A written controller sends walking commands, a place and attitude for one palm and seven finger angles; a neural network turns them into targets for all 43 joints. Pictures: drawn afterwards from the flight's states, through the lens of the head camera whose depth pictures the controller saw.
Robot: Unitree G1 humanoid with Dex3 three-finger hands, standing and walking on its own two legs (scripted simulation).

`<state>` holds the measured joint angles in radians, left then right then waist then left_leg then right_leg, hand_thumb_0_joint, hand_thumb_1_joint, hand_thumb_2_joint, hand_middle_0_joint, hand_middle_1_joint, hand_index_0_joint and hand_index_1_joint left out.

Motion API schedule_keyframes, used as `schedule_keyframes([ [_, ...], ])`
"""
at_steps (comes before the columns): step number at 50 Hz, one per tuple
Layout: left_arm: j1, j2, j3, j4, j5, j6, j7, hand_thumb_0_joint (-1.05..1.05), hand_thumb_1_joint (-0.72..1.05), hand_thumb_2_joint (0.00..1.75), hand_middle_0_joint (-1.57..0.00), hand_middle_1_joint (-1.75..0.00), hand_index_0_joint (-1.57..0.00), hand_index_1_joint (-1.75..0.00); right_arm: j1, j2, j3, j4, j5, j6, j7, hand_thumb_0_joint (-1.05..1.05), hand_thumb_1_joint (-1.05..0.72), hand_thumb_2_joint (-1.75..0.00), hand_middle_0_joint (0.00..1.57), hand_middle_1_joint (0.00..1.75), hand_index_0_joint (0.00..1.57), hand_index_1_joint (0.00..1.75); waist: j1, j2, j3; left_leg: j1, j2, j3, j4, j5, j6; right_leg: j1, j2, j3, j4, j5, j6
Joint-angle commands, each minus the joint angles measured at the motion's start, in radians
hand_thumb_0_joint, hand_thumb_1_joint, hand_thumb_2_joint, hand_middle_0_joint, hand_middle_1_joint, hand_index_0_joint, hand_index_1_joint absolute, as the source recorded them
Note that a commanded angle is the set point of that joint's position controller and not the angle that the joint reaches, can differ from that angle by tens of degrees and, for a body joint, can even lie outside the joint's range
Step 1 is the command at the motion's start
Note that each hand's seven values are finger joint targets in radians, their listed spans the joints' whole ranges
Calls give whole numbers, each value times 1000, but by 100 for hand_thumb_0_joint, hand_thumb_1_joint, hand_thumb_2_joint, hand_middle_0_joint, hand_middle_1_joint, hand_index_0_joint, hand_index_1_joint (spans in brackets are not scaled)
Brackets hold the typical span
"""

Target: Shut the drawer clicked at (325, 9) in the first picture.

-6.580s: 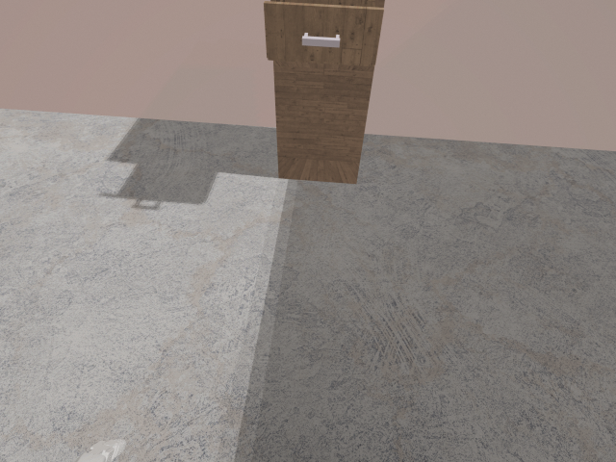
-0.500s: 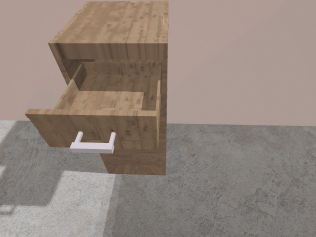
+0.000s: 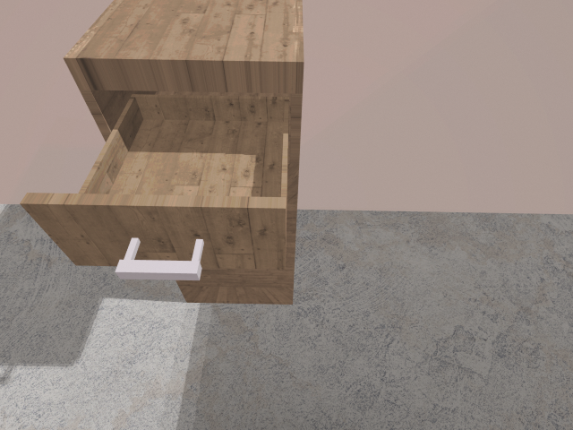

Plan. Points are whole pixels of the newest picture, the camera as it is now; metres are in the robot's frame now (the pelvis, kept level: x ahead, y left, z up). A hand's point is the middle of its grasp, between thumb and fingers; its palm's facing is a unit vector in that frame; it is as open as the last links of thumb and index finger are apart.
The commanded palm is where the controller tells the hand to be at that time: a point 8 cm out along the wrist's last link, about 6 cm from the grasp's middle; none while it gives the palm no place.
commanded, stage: look again from close up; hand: left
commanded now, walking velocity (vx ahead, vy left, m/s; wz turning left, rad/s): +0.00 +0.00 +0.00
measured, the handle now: (163, 257) +0.34 +0.19 +0.04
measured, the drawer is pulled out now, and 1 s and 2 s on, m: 0.27 0.27 0.27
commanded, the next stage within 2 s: raise the hand and make a fist in 0.36 s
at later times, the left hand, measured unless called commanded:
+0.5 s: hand out of the picture +0.03 +0.21 -0.17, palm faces +0.07 -0.97 -0.22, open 7.4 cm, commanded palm +0.10 +0.25 -0.06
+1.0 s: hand out of the picture +0.11 +0.20 +0.01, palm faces +0.21 -0.97 -0.10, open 5.3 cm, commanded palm +0.11 +0.24 +0.01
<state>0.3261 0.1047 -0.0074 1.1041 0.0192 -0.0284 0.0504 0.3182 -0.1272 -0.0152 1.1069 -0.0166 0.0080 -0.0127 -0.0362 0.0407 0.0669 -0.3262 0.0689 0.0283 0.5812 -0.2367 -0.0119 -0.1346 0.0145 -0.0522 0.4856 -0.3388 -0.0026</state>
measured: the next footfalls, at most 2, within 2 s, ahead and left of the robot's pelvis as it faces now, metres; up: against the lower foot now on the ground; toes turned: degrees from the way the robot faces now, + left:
none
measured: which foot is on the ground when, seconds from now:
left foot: down 0.00-1.00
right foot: down 0.00-1.00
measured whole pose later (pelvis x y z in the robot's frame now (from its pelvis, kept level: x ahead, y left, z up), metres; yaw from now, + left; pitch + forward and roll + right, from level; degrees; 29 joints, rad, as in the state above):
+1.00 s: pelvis -0.03 -0.04 -0.06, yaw +3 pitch +7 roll -2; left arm 0.58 0.24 0.26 -0.04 -0.31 -0.52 -0.28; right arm 0.19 -0.26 -0.06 0.57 0.03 -0.24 -0.08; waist 0.05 0.01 -0.11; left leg -0.77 0.07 -0.08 1.03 -0.38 -0.03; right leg -0.58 0.03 -0.13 1.02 -0.57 -0.06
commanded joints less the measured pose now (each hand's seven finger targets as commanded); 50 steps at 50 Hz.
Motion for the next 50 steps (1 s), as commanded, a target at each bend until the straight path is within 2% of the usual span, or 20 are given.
schedule_keyframes([
  [1, 55, 115, 27, -72, -2, -10, 13, 0, 90, 90, -20, -30, -20, -30, 81, -112, -5, -59, 2, -45, -8, 0, -90, -90, 20, 30, 20, 30, 23, 16, -121, 126, 62, -70, -65, 383, 50, -28, -92, 32, 26, 271, -44],
  [3, 81, 111, 24, -63, -3, 2, 10, 0, 90, 90, -20, -30, -20, -30, 40, -125, -5, -69, 6, -38, -16, 0, -90, -90, 20, 30, 20, 30, 41, 66, -38, 68, 79, -111, -95, 352, 79, -58, -70, 28, -5, 99, -29],
  [5, 79, 116, 23, -62, -3, 9, 5, 0, 90, 90, -20, -30, -20, -30, 12, -121, -3, -78, 6, -31, -14, 0, -90, -90, 20, 30, 20, 30, 42, -16, 40, 13, 48, -101, -120, 165, 70, -88, -80, 43, -42, 64, -32],
  [10, 56, 138, 25, -86, -2, 16, 0, 0, 90, 90, -20, -30, -20, -30, -3, -143, -5, -89, 2, -30, -8, 0, -90, -90, 20, 30, 20, 30, 39, -21, 29, 38, 40, -111, -177, 72, 67, -97, -87, 34, -36, 34, -22],
  [22, 46, 183, 23, -86, -1, 13, -9, 0, 90, 90, -20, -30, -20, -30, -56, -175, -3, -91, 7, -37, -7, 0, -90, -90, 20, 30, 20, 30, 41, -22, -57, 141, 32, -74, -165, 221, 60, -61, -116, 50, -71, 154, -5],
  [23, 53, 174, 16, -75, 12, 3, 27, 0, 90, 90, -20, -30, -20, -30, -74, -203, -6, -144, 13, -37, -4, 0, -90, -90, 20, 30, 20, 30, 35, -28, 9, 112, 62, -87, -25, 396, 40, -129, -120, 100, -91, 235, -8],
  [24, -648, 427, 199, -1699, -164, -197, 36, 0, 90, 90, -22, -32, -22, -32, -41, -315, -54, -479, 58, -187, -29, 0, -90, -90, 20, 30, 20, 30, -62, 162, -505, 436, -37, -64, -102, 446, 25, -128, -34, -43, 13, 393, -32],
  [25, -118, 340, 158, -1437, -102, -142, 66, 0, 90, 90, -24, -34, -24, -34, -114, -209, 7, -418, 50, -292, -67, 0, -90, -90, 20, 30, 20, 30, 50, 311, -498, 546, 25, -95, -155, 543, 9, -183, -21, -42, 153, 172, -39],
  [26, -67, 260, 110, -1347, -121, -85, 121, 0, 90, 90, -26, -37, -26, -37, -123, -204, -14, -356, 55, -315, -77, 0, -90, -90, 20, 30, 20, 30, 23, 222, -423, 403, 8, -82, -172, 475, -26, -201, -14, -43, 171, 39, -29],
  [27, 231, 2, -51, -1108, -119, 13, 103, 0, 90, 90, -28, -39, -28, -39, -81, -171, -8, -341, 68, -311, -59, 0, -90, -90, 20, 30, 20, 30, -2, 130, -265, 322, 11, -91, -178, 352, 8, -281, -15, -45, 153, 2, -17],
  [28, 45, 40, -29, -1322, -167, -19, 82, 0, 90, 90, -30, -41, -30, -41, -100, -213, -24, -420, 66, -313, -53, 0, -90, -90, 20, 30, 20, 30, -6, 81, -169, 207, 1, -93, -161, 218, 15, -259, -27, -49, 105, 19, -14],
  [29, 51, 96, 28, -1302, -157, -64, 66, 0, 90, 90, -32, -43, -32, -43, -124, -225, -41, -442, 58, -321, -57, 0, -90, -90, 20, 30, 20, 30, -21, 14, -127, 133, -20, -81, -116, 82, 20, -285, -21, -56, 51, 21, -15],
  [32, 366, 79, 109, -1049, -167, -208, -33, 0, 90, 90, -38, -50, -38, -50, -168, -217, -54, -507, 32, -300, -40, 0, -90, -90, 20, 30, 20, 30, 47, -222, -39, -74, -55, -49, 6, 59, 16, -359, 0, -78, 67, 55, -13],
  [34, 464, 68, 149, -973, -200, -338, -167, 0, 90, 90, -42, -54, -42, -54, -210, -217, -77, -547, 28, -270, -19, 0, -90, -90, 20, 30, 20, 30, 82, -323, -88, -175, -51, -22, 100, 96, -1, -423, 14, -93, 202, 125, -11],
  [37, 410, 147, 208, -971, -250, -496, -360, 0, 90, 90, -48, -60, -48, -60, -249, -229, -91, -631, 43, -261, 8, 0, -90, -90, 20, 30, 20, 30, 90, -180, -126, -256, -68, 4, 186, 13, -9, -463, -8, -38, 269, 85, -23],
  [39, 357, 253, 315, -1087, -279, -493, -397, 0, 90, 90, -52, -65, -52, -65, -268, -224, -89, -698, 55, -257, -7, 0, -90, -90, 20, 30, 20, 30, 109, -64, -225, -269, -81, 32, 230, -28, 10, -447, -23, 16, 272, 30, -16],
  [41, 231, 327, 381, -1269, -313, -493, -382, 0, 90, 90, -56, -69, -56, -69, -249, -215, -85, -723, 54, -248, -28, 0, -90, -90, 20, 30, 20, 30, 100, 38, -305, -249, -82, 33, 265, -58, 19, -450, -26, 64, 266, -57, -8],
  [44, 71, 307, 375, -1507, -352, -552, -324, 0, 90, 90, -62, -75, -62, -75, -204, -184, -70, -720, 51, -260, -54, 0, -90, -90, 20, 30, 20, 30, 49, 125, -357, -205, -67, 2, 317, -69, 36, -494, -25, 109, 244, -135, -9],
  [46, -53, 302, 316, -1575, -348, -608, -317, 0, 90, 90, -66, -80, -66, -80, -171, -190, -58, -686, 44, -279, -69, 0, -90, -90, 20, 30, 20, 30, -14, 74, -311, -234, -55, -18, 371, -105, 44, -574, -21, 138, 226, -205, -2],
  [50, -64, 274, 208, -1389, -358, -591, -427, 0, 90, 90, -74, -88, -74, -88, -172, -227, -40, -635, 58, -340, -86, 0, -90, -90, 20, 30, 20, 30, -62, 13, -161, -293, -41, -54, 402, -156, 49, -622, -32, 185, 158, -280, 15],
])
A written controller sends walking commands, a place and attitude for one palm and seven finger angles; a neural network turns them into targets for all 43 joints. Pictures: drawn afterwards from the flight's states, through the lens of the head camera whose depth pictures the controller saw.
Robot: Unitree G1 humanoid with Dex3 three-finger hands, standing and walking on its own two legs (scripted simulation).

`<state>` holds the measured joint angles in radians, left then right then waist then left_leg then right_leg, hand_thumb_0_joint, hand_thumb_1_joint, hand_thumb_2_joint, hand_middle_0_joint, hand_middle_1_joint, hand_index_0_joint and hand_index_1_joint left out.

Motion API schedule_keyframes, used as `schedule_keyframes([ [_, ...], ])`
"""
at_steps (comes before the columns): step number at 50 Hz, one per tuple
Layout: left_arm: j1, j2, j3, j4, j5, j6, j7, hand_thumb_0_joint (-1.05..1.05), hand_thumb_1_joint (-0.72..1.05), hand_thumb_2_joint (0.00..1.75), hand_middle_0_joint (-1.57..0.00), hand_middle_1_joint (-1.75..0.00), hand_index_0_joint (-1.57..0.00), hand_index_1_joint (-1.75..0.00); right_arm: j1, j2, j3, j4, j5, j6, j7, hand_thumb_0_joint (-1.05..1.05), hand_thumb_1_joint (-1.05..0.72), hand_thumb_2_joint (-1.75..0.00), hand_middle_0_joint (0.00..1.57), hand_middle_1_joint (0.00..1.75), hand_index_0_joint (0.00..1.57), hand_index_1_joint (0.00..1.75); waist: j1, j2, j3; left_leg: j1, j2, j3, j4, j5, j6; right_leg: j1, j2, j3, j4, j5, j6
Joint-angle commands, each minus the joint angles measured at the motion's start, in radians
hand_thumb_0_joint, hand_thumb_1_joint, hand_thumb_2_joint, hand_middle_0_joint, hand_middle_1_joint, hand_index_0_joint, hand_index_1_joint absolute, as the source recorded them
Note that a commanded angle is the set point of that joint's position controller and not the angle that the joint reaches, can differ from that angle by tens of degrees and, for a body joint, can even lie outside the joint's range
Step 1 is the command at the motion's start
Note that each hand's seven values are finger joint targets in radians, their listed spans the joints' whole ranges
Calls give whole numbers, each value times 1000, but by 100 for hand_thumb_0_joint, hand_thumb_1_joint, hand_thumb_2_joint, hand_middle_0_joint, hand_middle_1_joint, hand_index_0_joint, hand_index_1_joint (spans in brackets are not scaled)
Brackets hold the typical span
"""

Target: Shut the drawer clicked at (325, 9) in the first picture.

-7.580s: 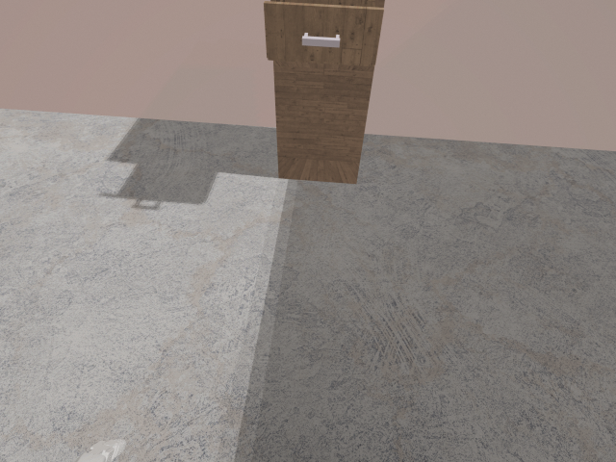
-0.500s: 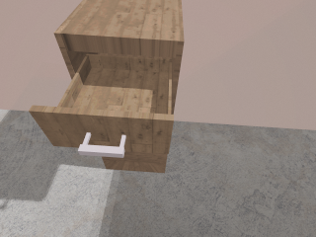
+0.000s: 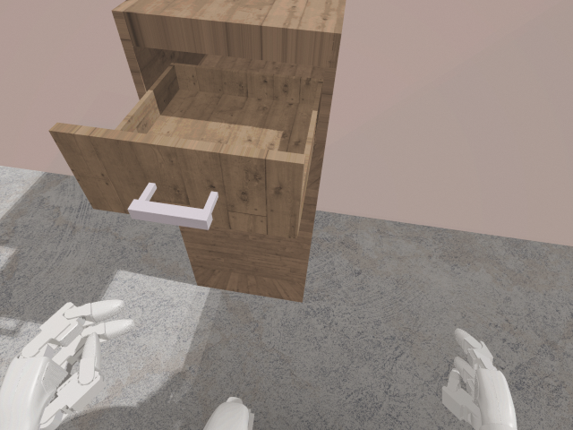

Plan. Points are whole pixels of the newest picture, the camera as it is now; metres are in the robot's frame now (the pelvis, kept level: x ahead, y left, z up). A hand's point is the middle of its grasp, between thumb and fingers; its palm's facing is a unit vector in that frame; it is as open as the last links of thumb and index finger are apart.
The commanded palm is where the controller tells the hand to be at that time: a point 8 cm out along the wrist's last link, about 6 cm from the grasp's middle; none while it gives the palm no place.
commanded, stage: raise the hand and make a fist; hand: left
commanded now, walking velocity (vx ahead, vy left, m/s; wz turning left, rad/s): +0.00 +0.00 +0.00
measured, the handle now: (176, 204) +0.39 +0.21 +0.10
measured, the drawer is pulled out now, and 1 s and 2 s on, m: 0.27 0.27 0.27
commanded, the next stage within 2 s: bring the fist close to the handle in 1.36 s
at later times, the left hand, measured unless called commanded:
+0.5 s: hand (118, 336) +0.19 +0.21 +0.11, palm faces -0.07 -1.00 +0.00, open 3.2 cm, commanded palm +0.16 +0.26 +0.14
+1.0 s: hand (104, 301) +0.18 +0.19 +0.20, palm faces -0.02 -0.99 -0.10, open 3.3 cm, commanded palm +0.15 +0.24 +0.20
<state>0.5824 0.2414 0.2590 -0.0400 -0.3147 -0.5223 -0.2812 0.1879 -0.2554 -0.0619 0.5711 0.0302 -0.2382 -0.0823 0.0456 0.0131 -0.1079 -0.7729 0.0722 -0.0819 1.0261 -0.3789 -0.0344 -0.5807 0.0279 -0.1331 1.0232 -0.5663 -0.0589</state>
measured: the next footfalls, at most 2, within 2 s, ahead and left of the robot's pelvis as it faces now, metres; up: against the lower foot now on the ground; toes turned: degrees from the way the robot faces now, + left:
none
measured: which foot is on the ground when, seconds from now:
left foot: down 0.00-1.00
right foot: down 0.00-1.00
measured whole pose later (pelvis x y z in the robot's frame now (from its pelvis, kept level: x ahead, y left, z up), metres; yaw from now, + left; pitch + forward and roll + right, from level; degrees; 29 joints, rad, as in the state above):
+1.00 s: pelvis +0.01 +0.05 +0.04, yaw -2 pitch +0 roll -2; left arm 0.61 0.24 0.07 -0.65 -0.23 0.00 -0.11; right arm 0.26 -0.21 0.08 0.50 0.06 -0.25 -0.04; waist 0.04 0.06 -0.09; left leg -0.47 0.03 -0.01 0.79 -0.31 0.00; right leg -0.30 -0.02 -0.05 0.76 -0.46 0.01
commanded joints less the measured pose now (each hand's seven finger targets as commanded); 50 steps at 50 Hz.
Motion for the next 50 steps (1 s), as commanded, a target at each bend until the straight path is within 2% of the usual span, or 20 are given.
schedule_keyframes([
  [1, -305, 145, -59, -160, -26, -45, -131, 0, 90, 90, -76, -91, -76, -91, -49, -110, 10, -97, 19, -95, -18, 0, -90, -90, 20, 30, 20, 30, -143, -4, 47, 130, -46, 47, -38, -13, 74, -169, -50, 295, -407, -60, 90],
  [2, -298, 168, -46, -103, -23, 15, -162, 0, 90, 90, -78, -93, -78, -93, -45, -120, 11, -98, 25, -93, -22, 0, -90, -90, 20, 30, 20, 30, -128, -39, 43, 114, -49, 45, -53, -12, 74, -149, -58, 306, -419, -55, 99],
  [5, -212, 229, 41, -47, -38, 209, -199, 0, 90, 90, -84, -99, -84, -99, -71, -122, 15, -137, 41, -86, -32, 0, -90, -90, 20, 30, 20, 30, -52, -34, -28, 144, -59, 38, -130, 22, 76, -21, -95, 321, -431, 55, 118],
  [6, -148, 263, 119, -5, -42, 261, -182, 0, 90, 90, -86, -101, -86, -101, -90, -112, 12, -140, 43, -77, -31, 0, -90, -90, 20, 30, 20, 30, -16, -53, -46, 158, -59, 35, -143, 47, 73, 25, -100, 322, -429, 112, 129],
  [8, -72, 250, 187, -130, -73, 300, -134, 0, 90, 90, -90, -106, -90, -106, -95, -78, 11, -165, 34, -63, -25, 0, -90, -90, 20, 30, 20, 30, 24, -55, -140, 224, -62, 39, -179, 146, 67, 123, -105, 277, -391, 329, 138],
  [11, 12, 224, 260, -256, -102, 259, -35, 0, 90, 90, -96, -112, -96, -112, -93, -44, 3, -167, 25, -54, -11, 0, -90, -90, 20, 30, 20, 30, 53, -143, -180, 265, -65, 50, -210, 253, 57, 222, -76, 201, -327, 646, 147],
  [14, 115, 118, 127, -378, -61, 183, -7, 0, 90, 90, -102, -119, -102, -119, -54, -37, -6, -171, 22, -68, 21, 0, -90, -90, 20, 30, 20, 30, 35, -20, -160, 336, -77, 92, -242, 323, 61, 183, -44, 114, -283, 742, 114],
  [17, 105, 65, 9, -376, -30, 165, -33, 0, 90, 90, -108, -125, -108, -125, -38, -62, -10, -167, 27, -87, 30, 0, -90, -90, 20, 30, 20, 30, -22, -36, -80, 352, -68, 80, -241, 298, 68, 93, -32, 107, -307, 660, 119],
  [21, 42, 34, -113, -470, -14, 175, -57, 0, 90, 90, -116, -134, -116, -134, -26, -85, 0, -176, 28, -127, 24, 0, -90, -90, 20, 30, 20, 30, -57, 4, -53, 386, -61, 59, -265, 239, 80, 35, -8, 71, -326, 432, 78],
  [24, 25, 102, -67, -600, 20, 169, -6, 0, 90, 90, -122, -140, -122, -140, -15, -83, 1, -186, 24, -136, 20, 0, -90, -90, 20, 30, 20, 30, -34, 43, -138, 426, -55, 48, -293, 218, 78, 50, -6, 53, -314, 343, 59],
  [26, 1, 125, -53, -652, 55, 170, 55, 0, 90, 90, -126, -145, -126, -145, -25, -76, 11, -177, 18, -125, 24, 0, -90, -90, 20, 30, 20, 30, -29, 49, -119, 429, -47, 36, -307, 195, 75, 44, -3, 38, -304, 299, 51],
  [27, 28, 64, -100, -678, 63, 174, 72, 0, 90, 90, -128, -147, -128, -147, -20, -65, 16, -190, 18, -119, 29, 0, -90, -90, 20, 30, 20, 30, -25, 71, -125, 442, -46, 34, -321, 187, 71, 39, -1, 27, -294, 279, 48],
  [29, 46, 27, -141, -717, 64, 200, 100, 0, 90, 90, -132, -151, -132, -151, -40, -61, 27, -211, 20, -112, 42, 0, -90, -90, 20, 30, 20, 30, -19, 117, -119, 448, -38, 22, -338, 163, 62, 46, -4, 15, -290, 254, 46],
  [31, 66, 39, -123, -670, 75, 261, 124, 0, 90, 90, -136, -156, -136, -156, -64, -64, 34, -211, 23, -94, 47, 0, -90, -90, 20, 30, 20, 30, -14, 81, -88, 432, -32, 13, -357, 129, 59, 65, 0, 12, -309, 246, 46],
  [34, 61, -5, -205, -678, 86, 370, 120, 0, 90, 90, -140, -160, -140, -160, -75, -66, 49, -245, 31, -69, 49, 0, -90, -90, 20, 30, 20, 30, -19, 67, -23, 409, -29, 17, -395, 58, 54, 67, -3, 12, -332, 221, 50],
  [36, 60, 35, -179, -662, 99, 436, 124, 0, 90, 90, -140, -160, -140, -160, -96, -70, 54, -245, 34, -50, 44, 0, -90, -90, 20, 30, 20, 30, -13, 28, 19, 394, -31, 22, -408, 36, 58, 87, -2, 20, -361, 213, 51],
  [38, 22, 24, -219, -751, 103, 471, 124, 0, 90, 90, -140, -160, -140, -160, -87, -67, 69, -274, 35, -40, 43, 0, -90, -90, 20, 30, 20, 30, -17, 39, 13, 409, -34, 22, -424, 19, 59, 92, -5, 18, -364, 197, 51],
  [41, -20, 84, -143, -817, 99, 482, 154, 0, 90, 90, -140, -160, -140, -160, -97, -65, 80, -271, 29, -43, 37, 0, -90, -90, 20, 30, 20, 30, -5, 44, 8, 424, -37, 19, -430, 18, 57, 115, -1, 15, -377, 186, 48],
  [46, -54, 80, -116, -860, 79, 450, 185, 0, 90, 90, -140, -160, -140, -160, -85, -61, 89, -253, 33, -72, 39, 0, -90, -90, 20, 30, 20, 30, -11, 69, -2, 453, -37, 27, -431, -12, 52, 111, -1, 19, -401, 150, 47],
  [50, -38, 44, -147, -765, 58, 482, 155, 0, 90, 90, -140, -160, -140, -160, -86, -71, 88, -235, 42, -92, 33, 0, -90, -90, 20, 30, 20, 30, -13, 35, 44, 431, -43, 38, -443, -51, 51, 109, -7, 31, -434, 115, 53],
])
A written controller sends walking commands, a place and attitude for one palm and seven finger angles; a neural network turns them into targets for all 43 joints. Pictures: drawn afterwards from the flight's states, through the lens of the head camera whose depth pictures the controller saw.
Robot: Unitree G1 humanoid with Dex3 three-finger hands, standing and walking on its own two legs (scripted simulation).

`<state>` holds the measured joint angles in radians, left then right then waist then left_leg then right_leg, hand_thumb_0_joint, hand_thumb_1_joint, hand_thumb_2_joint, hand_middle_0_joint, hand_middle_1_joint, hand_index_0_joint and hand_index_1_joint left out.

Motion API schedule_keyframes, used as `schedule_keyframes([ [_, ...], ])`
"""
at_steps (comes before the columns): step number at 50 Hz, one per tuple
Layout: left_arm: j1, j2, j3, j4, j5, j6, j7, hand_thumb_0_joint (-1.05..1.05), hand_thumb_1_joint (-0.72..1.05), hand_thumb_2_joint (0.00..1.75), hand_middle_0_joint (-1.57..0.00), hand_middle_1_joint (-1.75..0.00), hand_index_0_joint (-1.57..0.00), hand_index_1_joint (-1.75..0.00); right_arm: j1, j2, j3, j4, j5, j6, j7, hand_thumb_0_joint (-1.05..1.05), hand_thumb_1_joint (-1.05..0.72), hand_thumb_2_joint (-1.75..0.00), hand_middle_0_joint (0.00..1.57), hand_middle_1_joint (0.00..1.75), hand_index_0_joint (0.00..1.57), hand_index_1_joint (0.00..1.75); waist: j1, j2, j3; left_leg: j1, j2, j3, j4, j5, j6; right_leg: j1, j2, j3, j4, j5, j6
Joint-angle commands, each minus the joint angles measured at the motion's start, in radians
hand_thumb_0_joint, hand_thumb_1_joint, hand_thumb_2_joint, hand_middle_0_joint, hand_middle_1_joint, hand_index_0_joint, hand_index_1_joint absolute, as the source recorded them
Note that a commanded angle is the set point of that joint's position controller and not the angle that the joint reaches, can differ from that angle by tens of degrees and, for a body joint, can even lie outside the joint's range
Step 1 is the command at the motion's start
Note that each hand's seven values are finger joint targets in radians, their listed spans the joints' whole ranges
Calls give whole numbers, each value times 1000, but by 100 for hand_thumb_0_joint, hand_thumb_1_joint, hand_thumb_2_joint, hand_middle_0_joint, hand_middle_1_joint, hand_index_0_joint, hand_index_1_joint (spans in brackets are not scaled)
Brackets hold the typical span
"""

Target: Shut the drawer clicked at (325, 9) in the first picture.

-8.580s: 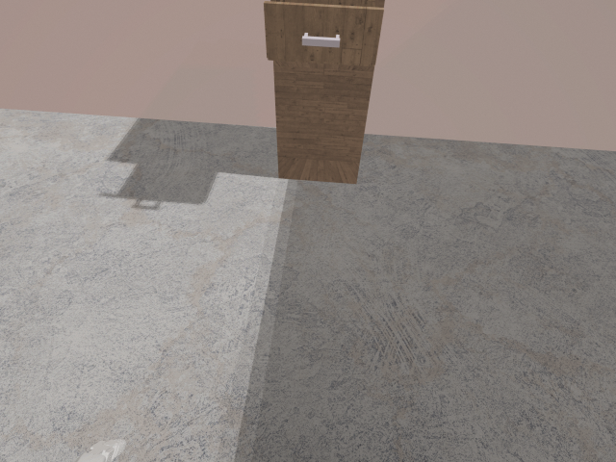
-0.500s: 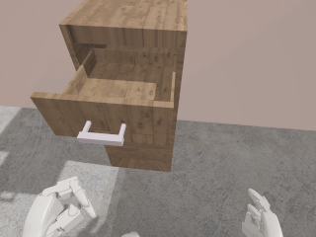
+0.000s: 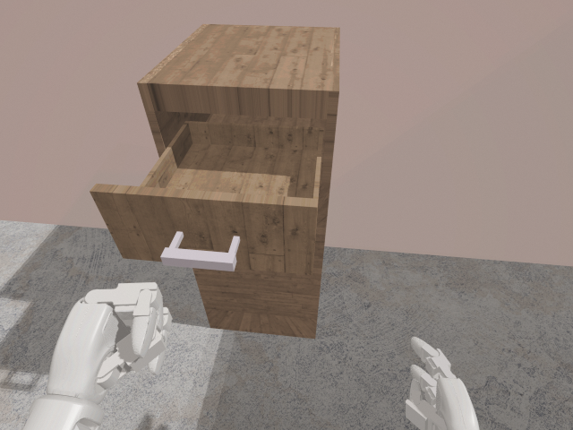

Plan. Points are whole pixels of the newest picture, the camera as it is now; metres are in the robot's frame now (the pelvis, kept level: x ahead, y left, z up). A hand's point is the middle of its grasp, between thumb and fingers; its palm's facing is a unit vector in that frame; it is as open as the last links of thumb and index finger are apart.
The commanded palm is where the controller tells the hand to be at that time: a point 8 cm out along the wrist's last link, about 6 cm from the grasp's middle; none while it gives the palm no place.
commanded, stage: raise the hand and make a fist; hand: left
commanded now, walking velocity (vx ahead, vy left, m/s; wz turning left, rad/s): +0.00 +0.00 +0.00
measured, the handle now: (203, 249) +0.37 +0.17 +0.07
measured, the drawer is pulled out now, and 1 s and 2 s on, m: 0.27 0.27 0.27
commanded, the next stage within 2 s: bring the fist close to the handle in 0.36 s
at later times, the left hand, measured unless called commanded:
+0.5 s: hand (174, 331) +0.18 +0.14 +0.15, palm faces +0.01 -0.99 -0.11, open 3.3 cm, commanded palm +0.14 +0.20 +0.16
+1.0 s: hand (192, 326) +0.21 +0.14 +0.11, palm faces -0.02 -1.00 -0.05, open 3.3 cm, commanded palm +0.19 +0.19 +0.11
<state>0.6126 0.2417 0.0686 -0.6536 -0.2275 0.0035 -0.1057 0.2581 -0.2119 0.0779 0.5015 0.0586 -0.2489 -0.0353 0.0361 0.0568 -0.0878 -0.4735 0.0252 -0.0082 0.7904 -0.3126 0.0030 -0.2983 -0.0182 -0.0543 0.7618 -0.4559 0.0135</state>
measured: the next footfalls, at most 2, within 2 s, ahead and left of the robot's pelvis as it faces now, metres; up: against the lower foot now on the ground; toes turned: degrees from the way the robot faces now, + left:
none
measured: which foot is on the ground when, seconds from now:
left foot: down 0.00-1.00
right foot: down 0.00-1.00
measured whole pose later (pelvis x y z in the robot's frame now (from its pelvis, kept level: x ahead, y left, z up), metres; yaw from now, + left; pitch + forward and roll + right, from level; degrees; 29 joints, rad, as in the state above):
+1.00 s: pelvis +0.02 -0.03 +0.00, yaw +0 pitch +2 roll +0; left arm 0.52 0.20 0.13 -0.29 -0.26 -0.16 -0.23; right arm 0.23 -0.22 0.02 0.59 0.04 -0.29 -0.06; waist 0.01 0.04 -0.07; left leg -0.47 0.04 -0.02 0.74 -0.32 -0.03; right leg -0.30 0.00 -0.06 0.74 -0.48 -0.02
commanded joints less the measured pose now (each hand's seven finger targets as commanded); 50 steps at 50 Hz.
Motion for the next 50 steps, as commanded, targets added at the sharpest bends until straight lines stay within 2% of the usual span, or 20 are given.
schedule_keyframes([
  [1, -46, 56, 63, -87, -28, -21, -28, 0, 90, 90, -140, -160, -140, -160, -170, -115, -56, -154, 18, -77, -21, 0, -90, -90, 20, 30, 20, 30, 4, -23, 60, 116, 0, -32, -207, -130, 15, -174, 39, -36, -197, -8, -19],
  [3, -87, 54, 46, -83, -35, 3, -49, 0, 90, 90, -140, -160, -140, -160, -163, -119, -56, -161, 21, -74, -31, 0, -90, -90, 20, 30, 20, 30, -3, -71, 68, 117, -8, -19, -205, -118, 21, -171, 30, -20, -221, -22, -11],
  [6, -88, 127, 131, -103, -36, 13, -54, 0, 90, 90, -140, -160, -140, -160, -176, -115, -61, -160, 19, -78, -42, 0, -90, -90, 20, 30, 20, 30, 17, -59, 39, 133, -14, -9, -197, -77, 24, -148, 26, -2, -245, -20, -12],
  [10, -111, 134, 176, -166, -60, -54, -50, 0, 90, 90, -140, -160, -140, -160, -159, -103, -62, -148, 15, -116, -44, 0, -90, -90, 20, 30, 20, 30, 15, -30, -18, 187, -15, 1, -172, 6, 26, -137, 24, -5, -242, 48, -11],
  [11, -106, 160, 214, -149, -63, -73, -46, 0, 90, 90, -140, -160, -140, -160, -163, -103, -66, -129, 16, -127, -45, 0, -90, -90, 20, 30, 20, 30, 19, -11, -4, 188, -14, 3, -161, 20, 24, -136, 26, 4, -254, 62, -15],
  [12, -85, 132, 198, -141, -74, -89, -54, 0, 90, 90, -140, -160, -140, -160, -153, -100, -66, -126, 15, -136, -45, 0, -90, -90, 20, 30, 20, 30, 14, -19, -7, 192, -16, 5, -159, 34, 24, -136, 24, 2, -251, 87, -12],
  [15, -89, 132, 209, -58, -97, -114, -89, 0, 90, 90, -140, -160, -140, -160, -152, -109, -71, -100, 20, -161, -48, 0, -90, -90, 20, 30, 20, 30, 9, -13, 18, 186, -19, 9, -137, 65, 22, -132, 14, 35, -266, 154, -4],
  [21, -55, 147, 236, 43, -113, -79, -173, 0, 90, 90, -140, -160, -140, -160, -168, -115, -80, -84, 28, -184, -60, 0, -90, -90, 20, 30, 20, 30, 17, -93, 19, 188, -24, 3, -133, 125, 29, -86, -2, 72, -279, 355, 29],
  [24, -41, 162, 263, 13, -120, -84, -190, 0, 90, 90, -140, -160, -140, -160, -162, -112, -79, -94, 28, -191, -58, 0, -90, -90, 20, 30, 20, 30, 25, -116, -38, 208, -29, 3, -139, 187, 31, -49, 0, 47, -236, 505, 34],
  [29, -55, 126, 255, 52, -130, -142, -200, 0, 90, 90, -140, -160, -140, -160, -145, -112, -84, -75, 19, -184, -55, 0, -90, -90, 20, 30, 20, 30, 10, -99, -43, 227, -33, 9, -128, 233, 28, -49, 0, 37, -210, 632, 44],
  [31, -85, 135, 258, 70, -121, -163, -196, 0, 90, 90, -140, -160, -140, -160, -147, -116, -85, -60, 14, -179, -53, 0, -90, -90, 20, 30, 20, 30, 7, -59, -17, 222, -34, 11, -122, 221, 27, -64, 3, 42, -219, 593, 38],
  [33, -87, 108, 220, 96, -112, -175, -203, 0, 90, 90, -140, -160, -140, -160, -138, -116, -89, -65, 14, -173, -50, 0, -90, -90, 20, 30, 20, 30, -3, -60, -14, 219, -33, 13, -126, 225, 28, -74, 5, 31, -210, 574, 31],
  [35, -114, 88, 174, 93, -103, -188, -211, 0, 90, 90, -140, -160, -140, -160, -136, -121, -89, -70, 10, -173, -48, 0, -90, -90, 20, 30, 20, 30, -13, -56, -27, 227, -33, 11, -124, 219, 32, -87, 5, 27, -205, 545, 29],
  [36, -122, 106, 192, 96, -96, -192, -203, 0, 90, 90, -140, -160, -140, -160, -141, -127, -93, -59, 7, -167, -47, 0, -90, -90, 20, 30, 20, 30, -13, -65, -27, 216, -32, 10, -118, 212, 33, -81, 7, 31, -211, 523, 26],
  [37, -120, 80, 154, 99, -86, -195, -206, 0, 90, 90, -140, -160, -140, -160, -130, -123, -92, -64, 3, -163, -44, 0, -90, -90, 20, 30, 20, 30, -17, -53, -36, 225, -34, 11, -123, 222, 35, -87, 8, 22, -200, 519, 21],
  [40, -126, 78, 147, 107, -78, -207, -198, 0, 90, 90, -140, -160, -140, -160, -135, -125, -96, -72, 0, -154, -40, 0, -90, -90, 20, 30, 20, 30, -14, -53, -61, 223, -33, 10, -123, 225, 34, -89, 10, 9, -183, 489, 14],
  [41, -117, 101, 171, 122, -66, -209, -179, 0, 90, 90, -140, -160, -140, -160, -145, -125, -99, -64, -3, -144, -37, 0, -90, -90, 20, 30, 20, 30, -9, -50, -52, 210, -31, 10, -122, 214, 34, -91, 14, 8, -186, 452, 9],
  [42, -115, 64, 136, 122, -64, -209, -172, 0, 90, 90, -140, -160, -140, -160, -137, -118, -96, -73, -5, -136, -35, 0, -90, -90, 20, 30, 20, 30, -13, -56, -44, 206, -32, 12, -127, 208, 35, -106, 15, 0, -180, 429, 6],
  [46, -150, 86, 164, 158, -52, -225, -123, 0, 90, 90, -140, -160, -140, -160, -147, -122, -100, -69, -11, -103, -32, 0, -90, -90, 20, 30, 20, 30, -14, -49, -29, 175, -26, 8, -125, 159, 29, -132, 21, -7, -172, 326, -2],
  [50, -167, 37, 98, 151, -44, -249, -106, 0, 90, 90, -140, -160, -140, -160, -134, -123, -102, -90, -15, -85, -22, 0, -90, -90, 20, 30, 20, 30, -28, -43, -72, 172, -24, 8, -113, 161, 27, -149, 20, -17, -138, 309, -3],
])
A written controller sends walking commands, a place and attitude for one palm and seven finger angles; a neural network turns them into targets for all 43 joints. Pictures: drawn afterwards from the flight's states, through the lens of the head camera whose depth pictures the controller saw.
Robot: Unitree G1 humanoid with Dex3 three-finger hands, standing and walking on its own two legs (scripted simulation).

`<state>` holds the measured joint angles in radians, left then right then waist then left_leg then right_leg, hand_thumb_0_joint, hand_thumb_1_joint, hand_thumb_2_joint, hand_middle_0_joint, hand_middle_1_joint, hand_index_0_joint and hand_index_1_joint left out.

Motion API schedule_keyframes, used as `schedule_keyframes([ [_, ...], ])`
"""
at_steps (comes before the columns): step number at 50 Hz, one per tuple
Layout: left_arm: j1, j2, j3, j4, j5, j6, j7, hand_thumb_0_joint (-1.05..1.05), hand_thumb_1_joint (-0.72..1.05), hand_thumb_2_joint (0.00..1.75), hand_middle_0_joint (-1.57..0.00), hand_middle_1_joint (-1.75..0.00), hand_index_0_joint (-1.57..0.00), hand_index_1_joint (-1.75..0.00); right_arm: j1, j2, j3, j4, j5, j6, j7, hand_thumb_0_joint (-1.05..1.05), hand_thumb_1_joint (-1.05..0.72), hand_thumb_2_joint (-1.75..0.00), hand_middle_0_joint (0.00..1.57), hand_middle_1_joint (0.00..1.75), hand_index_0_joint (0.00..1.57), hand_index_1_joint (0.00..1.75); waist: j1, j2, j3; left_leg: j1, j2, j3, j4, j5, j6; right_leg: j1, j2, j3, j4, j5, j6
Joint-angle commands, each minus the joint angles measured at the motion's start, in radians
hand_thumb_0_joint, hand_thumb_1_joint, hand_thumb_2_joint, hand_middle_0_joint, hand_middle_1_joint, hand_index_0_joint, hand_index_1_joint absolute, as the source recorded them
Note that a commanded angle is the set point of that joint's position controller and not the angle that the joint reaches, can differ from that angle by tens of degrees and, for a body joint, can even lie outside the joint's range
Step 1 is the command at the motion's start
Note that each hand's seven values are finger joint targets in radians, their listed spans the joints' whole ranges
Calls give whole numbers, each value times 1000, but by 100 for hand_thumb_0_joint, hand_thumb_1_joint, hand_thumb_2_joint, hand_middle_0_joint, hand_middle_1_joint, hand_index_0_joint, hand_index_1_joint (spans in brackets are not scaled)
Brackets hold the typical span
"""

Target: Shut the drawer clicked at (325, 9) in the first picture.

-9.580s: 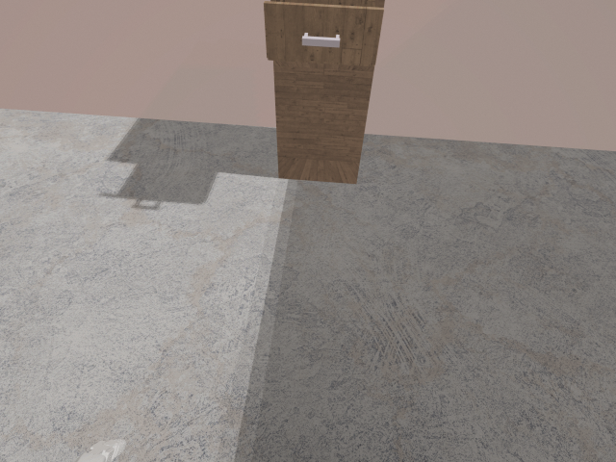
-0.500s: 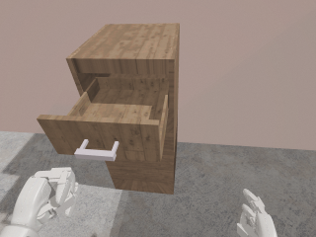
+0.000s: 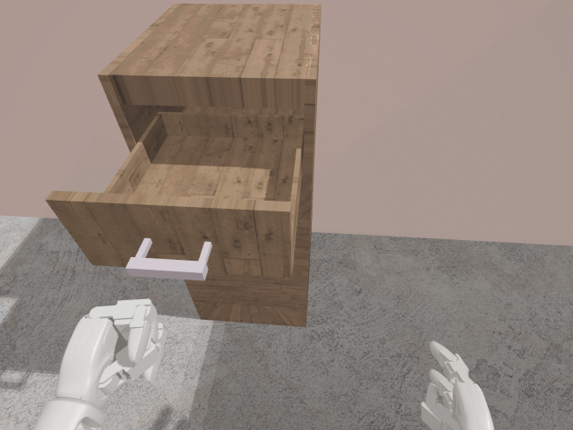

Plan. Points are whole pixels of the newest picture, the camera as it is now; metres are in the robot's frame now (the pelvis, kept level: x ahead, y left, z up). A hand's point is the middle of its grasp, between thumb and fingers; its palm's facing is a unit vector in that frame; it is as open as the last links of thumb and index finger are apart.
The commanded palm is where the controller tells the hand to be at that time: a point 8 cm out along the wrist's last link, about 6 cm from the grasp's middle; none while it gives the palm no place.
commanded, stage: bring the fist close to the handle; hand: left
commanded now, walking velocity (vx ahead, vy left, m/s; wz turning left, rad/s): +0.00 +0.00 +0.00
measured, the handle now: (172, 257) +0.34 +0.20 +0.06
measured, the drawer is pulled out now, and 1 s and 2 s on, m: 0.27 0.27 0.19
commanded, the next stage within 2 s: push the drawer shut in 0.86 s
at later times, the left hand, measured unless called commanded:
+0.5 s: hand (182, 334) +0.23 +0.15 +0.05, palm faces -0.05 -1.00 -0.04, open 3.3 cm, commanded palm +0.21 +0.22 +0.06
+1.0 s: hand (182, 329) +0.23 +0.15 +0.06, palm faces -0.01 -1.00 -0.06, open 3.3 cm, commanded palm +0.21 +0.22 +0.06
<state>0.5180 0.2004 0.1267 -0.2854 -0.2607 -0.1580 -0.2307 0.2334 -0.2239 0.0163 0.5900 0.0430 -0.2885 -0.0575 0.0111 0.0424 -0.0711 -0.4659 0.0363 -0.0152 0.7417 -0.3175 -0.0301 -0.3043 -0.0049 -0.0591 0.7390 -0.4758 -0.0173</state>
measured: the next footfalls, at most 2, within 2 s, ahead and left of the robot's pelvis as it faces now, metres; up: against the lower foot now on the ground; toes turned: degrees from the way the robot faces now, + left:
none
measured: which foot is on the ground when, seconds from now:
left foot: down 0.00-1.00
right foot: down 0.00-1.00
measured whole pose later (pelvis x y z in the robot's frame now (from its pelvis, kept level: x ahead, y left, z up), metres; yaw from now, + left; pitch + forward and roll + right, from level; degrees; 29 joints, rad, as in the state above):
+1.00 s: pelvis +0.00 +0.00 -0.02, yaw -1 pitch +8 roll +0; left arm 0.36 0.20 0.09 -0.11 -0.23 -0.30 -0.13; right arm 0.23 -0.23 0.01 0.54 0.03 -0.14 -0.04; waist -0.02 0.04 -0.10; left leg -0.66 0.05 -0.01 0.89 -0.37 -0.03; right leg -0.50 0.00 -0.05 0.90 -0.54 -0.02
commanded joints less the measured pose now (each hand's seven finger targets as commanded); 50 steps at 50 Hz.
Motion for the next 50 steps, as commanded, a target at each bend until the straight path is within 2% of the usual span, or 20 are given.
schedule_keyframes([
  [1, -68, 98, 62, -193, -3, -91, 29, 0, 90, 90, -140, -160, -140, -160, -114, -111, -41, -169, -1, -39, 1, 0, -90, -90, 20, 30, 20, 30, 0, -28, -79, 150, -33, 11, -62, 152, 60, -150, 10, -12, -118, 307, 24],
  [10, -161, 80, 11, -134, 15, -146, 60, 0, 90, 90, -140, -160, -140, -160, -92, -121, -41, -182, -5, -8, 3, 0, -90, -90, 20, 30, 20, 30, -29, -38, -79, 87, -29, -1, -31, 61, 55, -243, 15, -10, -74, 177, 20],
  [11, -179, 110, 35, -118, 23, -151, 72, 0, 90, 90, -140, -160, -140, -160, -96, -126, -42, -173, -7, -2, 0, 0, -90, -90, 20, 30, 20, 30, -27, -31, -70, 73, -28, 0, -25, 44, 56, -252, 15, -2, -79, 153, 20],
  [16, -213, 90, 17, -80, 33, -181, 93, 0, 90, 90, -140, -160, -140, -160, -83, -127, -43, -176, -10, 11, 7, 0, -90, -90, 20, 30, 20, 30, -28, -18, -138, 72, -25, -3, -3, 62, 53, -262, 18, -9, -38, 166, 14],
  [17, -223, 53, -22, -77, 33, -182, 90, 0, 90, 90, -140, -160, -140, -160, -79, -124, -43, -182, -12, 14, 9, 0, -90, -90, 20, 30, 20, 30, -32, -13, -148, 78, -26, -2, 3, 73, 54, -272, 19, -11, -28, 183, 14],
  [19, -267, 64, -26, -49, 35, -179, 91, 0, 90, 90, -140, -160, -140, -160, -77, -129, -42, -183, -12, 21, 12, 0, -90, -90, 20, 30, 20, 30, -39, -6, -142, 57, -25, -7, 12, 57, 51, -289, 18, -11, -18, 170, 14],
  [21, -290, 106, 11, 17, 47, -176, 99, 0, 90, 90, -140, -160, -140, -160, -71, -138, -44, -172, -14, 36, 8, 0, -90, -90, 20, 30, 20, 30, -45, -60, -120, 21, -23, -7, 22, 34, 55, -302, 19, -2, -23, 147, 17],
  [22, -302, 76, -13, 16, 46, -179, 96, 0, 90, 90, -140, -160, -140, -160, -75, -134, -45, -180, -15, 42, 10, 0, -90, -90, 20, 30, 20, 30, -43, -44, -133, 25, -27, -1, 29, 46, 56, -308, 18, 1, -15, 165, 17],
  [27, -263, 126, 51, -48, 30, -189, 104, 0, 90, 90, -140, -160, -140, -160, -73, -126, -47, -205, -14, 63, 14, 0, -90, -90, 20, 30, 20, 30, -8, 10, -247, 67, -23, 12, 33, 137, 54, -228, 15, 2, 6, 267, 10],
  [30, -248, 110, 44, -66, 19, -192, 107, 0, 90, 90, -140, -160, -140, -160, -69, -120, -47, -207, -12, 68, 17, 0, -90, -90, 20, 30, 20, 30, -19, 6, -237, 76, -21, 17, 41, 173, 52, -221, 17, 0, 6, 324, 13],
  [31, -228, 121, 54, -46, 20, -191, 108, 0, 90, 90, -140, -160, -140, -160, -68, -123, -47, -202, -12, 73, 16, 0, -90, -90, 20, 30, 20, 30, -22, -32, -220, 56, -20, 16, 44, 175, 56, -217, 20, 1, 2, 334, 16],
  [35, -215, 57, -20, -13, 20, -171, 81, 0, 90, 90, -140, -160, -140, -160, -66, -126, -46, -212, -5, 83, 20, 0, -90, -90, 20, 30, 20, 30, -43, -15, -137, 39, -23, 11, 41, 137, 53, -268, 21, -4, -5, 310, 19],
  [36, -205, 66, -12, -7, 22, -166, 81, 0, 90, 90, -140, -160, -140, -160, -66, -129, -48, -210, -6, 87, 19, 0, -90, -90, 20, 30, 20, 30, -44, -40, -127, 28, -23, 10, 43, 130, 57, -263, 20, -1, -12, 308, 21],
  [38, -222, 62, -29, -16, 24, -160, 71, 0, 90, 90, -140, -160, -140, -160, -60, -133, -48, -219, -6, 91, 15, 0, -90, -90, 20, 30, 20, 30, -49, -44, -137, 30, -27, 10, 45, 119, 57, -273, 17, 3, -13, 298, 23],
  [41, -286, 125, 26, -27, 28, -175, 85, 0, 90, 90, -140, -160, -140, -160, -60, -137, -47, -210, -11, 95, 6, 0, -90, -90, 20, 30, 20, 30, -51, -59, -134, 19, -27, 6, 52, 97, 60, -279, 17, 12, -17, 264, 24],
  [42, -311, 116, 21, -51, 33, -189, 88, 0, 90, 90, -140, -160, -140, -160, -61, -132, -49, -210, -13, 94, 6, 0, -90, -90, 20, 30, 20, 30, -47, -28, -174, 45, -28, 9, 55, 116, 60, -276, 16, 13, -5, 277, 20],
  [45, -253, 121, 50, -81, 21, -218, 100, 0, 90, 90, -140, -160, -140, -160, -58, -121, -51, -215, -13, 89, 9, 0, -90, -90, 20, 30, 20, 30, -28, -25, -242, 67, -27, 16, 62, 166, 59, -235, 15, 13, 8, 334, 19],
  [46, -253, 149, 74, -72, 25, -224, 108, 0, 90, 90, -140, -160, -140, -160, -58, -125, -50, -205, -15, 93, 8, 0, -90, -90, 20, 30, 20, 30, -27, -21, -235, 58, -28, 17, 66, 175, 60, -223, 15, 17, 6, 349, 18],
  [47, -246, 109, 45, -59, 20, -221, 103, 0, 90, 90, -140, -160, -140, -160, -58, -118, -48, -208, -14, 95, 11, 0, -90, -90, 20, 30, 20, 30, -31, -27, -232, 58, -30, 20, 66, 175, 60, -226, 14, 16, 8, 360, 21],
  [50, -276, 102, 33, -7, 14, -205, 83, 0, 90, 90, -140, -160, -140, -160, -64, -125, -46, -201, -9, 101, 13, 0, -90, -90, 20, 30, 20, 30, -45, -20, -188, 38, -30, 21, 68, 155, 57, -246, 13, 19, 0, 360, 25],
])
